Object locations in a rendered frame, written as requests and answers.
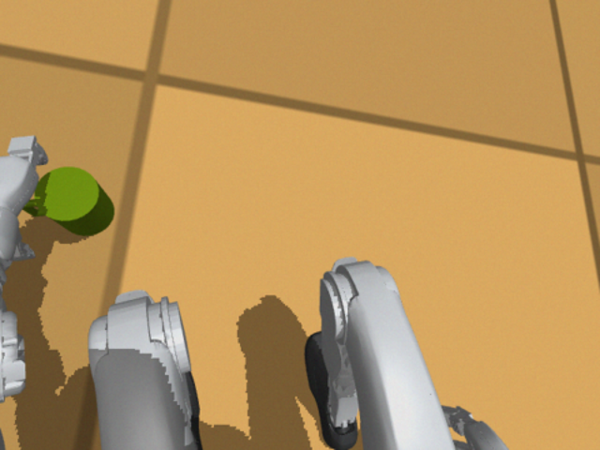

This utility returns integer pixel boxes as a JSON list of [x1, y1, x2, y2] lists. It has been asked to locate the right robot foot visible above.
[[305, 332, 358, 450]]

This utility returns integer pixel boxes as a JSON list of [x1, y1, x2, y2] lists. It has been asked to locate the right robot hand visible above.
[[441, 405, 509, 450]]

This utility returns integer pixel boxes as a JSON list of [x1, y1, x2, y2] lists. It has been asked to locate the left robot foot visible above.
[[185, 371, 203, 450]]

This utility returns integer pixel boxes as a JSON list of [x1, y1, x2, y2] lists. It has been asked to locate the left robot arm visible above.
[[0, 206, 25, 450]]

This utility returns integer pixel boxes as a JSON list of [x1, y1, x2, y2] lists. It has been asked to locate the left robot hand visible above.
[[0, 135, 48, 261]]

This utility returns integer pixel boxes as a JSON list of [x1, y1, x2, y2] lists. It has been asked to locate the mug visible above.
[[22, 167, 114, 236]]

